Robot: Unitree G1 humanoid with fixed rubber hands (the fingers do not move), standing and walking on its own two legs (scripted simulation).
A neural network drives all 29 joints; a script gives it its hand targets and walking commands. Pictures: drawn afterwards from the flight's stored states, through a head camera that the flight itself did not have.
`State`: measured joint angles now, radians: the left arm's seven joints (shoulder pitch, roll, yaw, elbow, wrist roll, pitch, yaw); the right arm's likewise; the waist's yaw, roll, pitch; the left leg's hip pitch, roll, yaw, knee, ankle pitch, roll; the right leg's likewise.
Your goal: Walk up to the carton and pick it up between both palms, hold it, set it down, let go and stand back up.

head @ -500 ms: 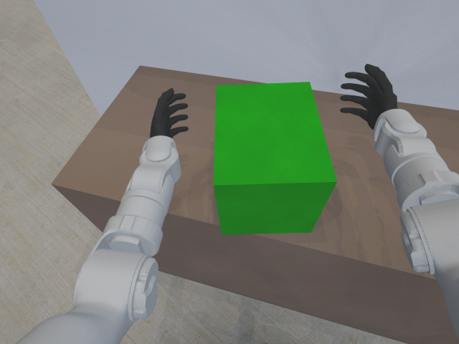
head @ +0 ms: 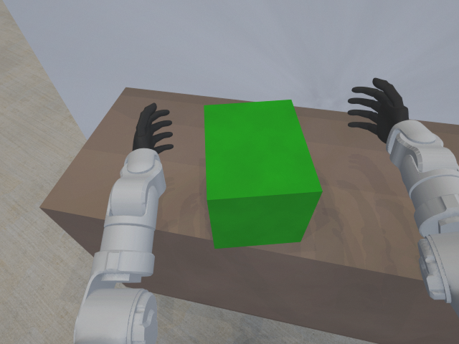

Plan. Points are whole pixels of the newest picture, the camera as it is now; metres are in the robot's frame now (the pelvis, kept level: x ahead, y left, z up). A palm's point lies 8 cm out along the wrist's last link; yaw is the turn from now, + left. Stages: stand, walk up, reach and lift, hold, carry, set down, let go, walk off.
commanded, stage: set down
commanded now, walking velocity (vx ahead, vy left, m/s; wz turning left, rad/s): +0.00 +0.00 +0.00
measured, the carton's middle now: (252, 174) +0.45 -0.02 -0.01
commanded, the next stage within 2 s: none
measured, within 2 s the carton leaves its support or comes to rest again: neither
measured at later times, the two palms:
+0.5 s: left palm (158, 209) +0.31 +0.15 +0.08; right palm (390, 203) +0.33 -0.24 +0.06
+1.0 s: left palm (155, 258) +0.25 +0.15 +0.02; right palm (398, 266) +0.24 -0.25 +0.01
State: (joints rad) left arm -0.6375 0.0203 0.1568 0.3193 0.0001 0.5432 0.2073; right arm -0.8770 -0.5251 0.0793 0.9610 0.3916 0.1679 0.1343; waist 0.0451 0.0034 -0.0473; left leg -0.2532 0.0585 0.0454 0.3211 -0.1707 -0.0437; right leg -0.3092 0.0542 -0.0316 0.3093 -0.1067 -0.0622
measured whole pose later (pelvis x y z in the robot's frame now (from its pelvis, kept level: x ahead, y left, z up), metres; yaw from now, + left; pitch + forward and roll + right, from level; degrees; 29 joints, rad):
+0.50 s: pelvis -0.02 +0.00 +0.00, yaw +0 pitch +2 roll +1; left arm -0.30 -0.05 0.03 0.22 0.01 0.36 0.25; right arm -0.43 -0.39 -0.03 0.74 0.28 0.01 0.18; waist 0.03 -0.02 -0.03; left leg -0.21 0.04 0.04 0.33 -0.16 -0.04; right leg -0.29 0.05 -0.01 0.35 -0.11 -0.06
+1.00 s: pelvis +0.01 +0.00 +0.00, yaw -1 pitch -1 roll +1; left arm 0.14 -0.07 -0.06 0.07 0.06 0.11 0.25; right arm 0.06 -0.35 -0.01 0.44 0.31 -0.19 0.16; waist 0.02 -0.02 0.03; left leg -0.09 0.04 0.04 0.30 -0.19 -0.04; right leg -0.18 0.06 0.01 0.34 -0.15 -0.06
